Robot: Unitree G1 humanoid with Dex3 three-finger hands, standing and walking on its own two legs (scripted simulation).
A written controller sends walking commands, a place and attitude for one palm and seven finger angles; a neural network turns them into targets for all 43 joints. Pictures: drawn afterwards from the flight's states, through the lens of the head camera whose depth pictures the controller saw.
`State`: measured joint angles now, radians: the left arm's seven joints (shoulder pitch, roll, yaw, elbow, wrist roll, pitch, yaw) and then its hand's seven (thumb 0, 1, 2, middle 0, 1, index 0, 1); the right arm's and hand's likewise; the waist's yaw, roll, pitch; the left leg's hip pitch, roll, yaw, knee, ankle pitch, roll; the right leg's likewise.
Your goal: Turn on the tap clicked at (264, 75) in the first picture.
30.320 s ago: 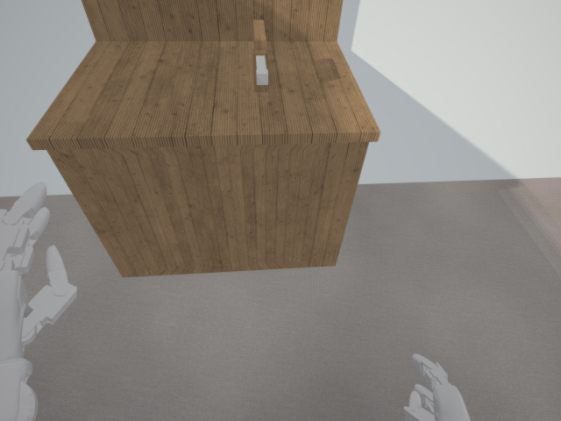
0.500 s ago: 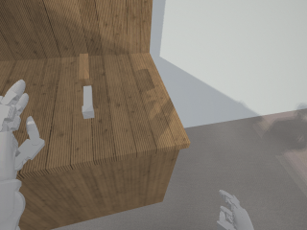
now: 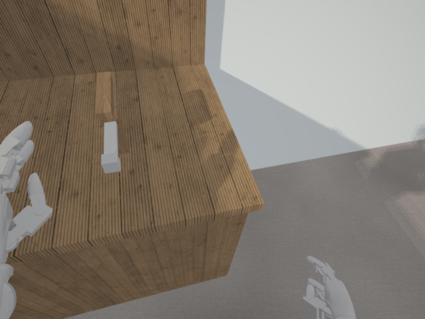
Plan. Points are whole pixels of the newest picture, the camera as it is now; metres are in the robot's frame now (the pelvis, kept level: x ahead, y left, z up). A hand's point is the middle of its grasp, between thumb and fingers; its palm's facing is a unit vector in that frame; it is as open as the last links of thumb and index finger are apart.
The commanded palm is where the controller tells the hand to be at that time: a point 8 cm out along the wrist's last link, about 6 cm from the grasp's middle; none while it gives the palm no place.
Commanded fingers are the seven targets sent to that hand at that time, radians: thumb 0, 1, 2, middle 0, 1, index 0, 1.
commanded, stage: come to a stop and stand still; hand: left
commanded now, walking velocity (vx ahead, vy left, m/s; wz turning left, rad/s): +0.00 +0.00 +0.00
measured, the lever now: (111, 162) +0.36 +0.23 +0.08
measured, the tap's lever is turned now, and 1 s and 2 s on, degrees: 0 0 0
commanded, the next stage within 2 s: look again from close up in 0.56 s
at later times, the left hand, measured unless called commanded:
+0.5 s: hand (75, 224) +0.20 +0.21 +0.15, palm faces +0.37 -0.86 -0.35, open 7.4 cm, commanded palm +0.15 +0.24 +0.18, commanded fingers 0.00 0.90 0.90 -0.20 -0.30 -0.20 -0.30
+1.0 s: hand (64, 221) +0.20 +0.22 +0.16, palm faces +0.39 -0.85 -0.35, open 7.4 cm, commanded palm +0.15 +0.25 +0.18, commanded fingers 0.00 0.90 0.90 -0.20 -0.30 -0.20 -0.30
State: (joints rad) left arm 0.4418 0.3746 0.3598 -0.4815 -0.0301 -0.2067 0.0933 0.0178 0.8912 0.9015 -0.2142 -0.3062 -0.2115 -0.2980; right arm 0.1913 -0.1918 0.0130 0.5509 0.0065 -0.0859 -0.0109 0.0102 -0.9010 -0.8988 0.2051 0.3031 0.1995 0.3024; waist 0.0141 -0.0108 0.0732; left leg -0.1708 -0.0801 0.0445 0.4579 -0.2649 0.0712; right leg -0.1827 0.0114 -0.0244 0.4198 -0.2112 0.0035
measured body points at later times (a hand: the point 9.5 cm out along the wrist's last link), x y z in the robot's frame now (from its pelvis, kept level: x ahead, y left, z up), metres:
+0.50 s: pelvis -0.01 -0.04 +0.00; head +0.00 -0.02 +0.45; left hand +0.18 +0.25 +0.17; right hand +0.16 -0.27 -0.07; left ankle -0.01 +0.04 -0.74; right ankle +0.01 -0.13 -0.74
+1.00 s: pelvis -0.01 -0.03 +0.00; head +0.00 -0.01 +0.45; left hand +0.18 +0.26 +0.18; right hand +0.18 -0.25 -0.07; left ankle -0.01 +0.04 -0.74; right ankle +0.01 -0.13 -0.74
